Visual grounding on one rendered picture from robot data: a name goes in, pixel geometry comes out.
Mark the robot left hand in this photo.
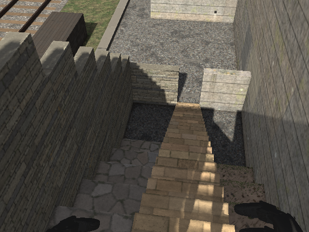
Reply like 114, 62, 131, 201
45, 216, 100, 232

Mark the robot right hand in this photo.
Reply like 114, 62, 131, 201
234, 200, 303, 232

